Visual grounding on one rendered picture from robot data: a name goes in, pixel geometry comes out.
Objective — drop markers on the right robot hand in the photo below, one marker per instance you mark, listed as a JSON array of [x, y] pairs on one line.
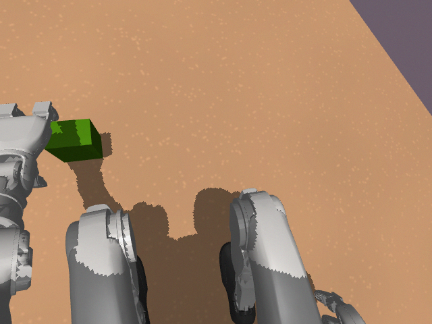
[[346, 313]]

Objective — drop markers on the left robot arm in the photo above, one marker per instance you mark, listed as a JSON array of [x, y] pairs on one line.
[[17, 176]]

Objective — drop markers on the left robot hand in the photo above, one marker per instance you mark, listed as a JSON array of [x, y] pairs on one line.
[[30, 134]]

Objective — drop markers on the carton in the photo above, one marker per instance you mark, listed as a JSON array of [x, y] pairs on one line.
[[75, 140]]

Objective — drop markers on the right robot foot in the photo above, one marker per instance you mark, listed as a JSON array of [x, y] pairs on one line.
[[228, 279]]

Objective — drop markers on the left robot foot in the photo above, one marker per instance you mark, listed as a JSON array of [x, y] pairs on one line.
[[142, 291]]

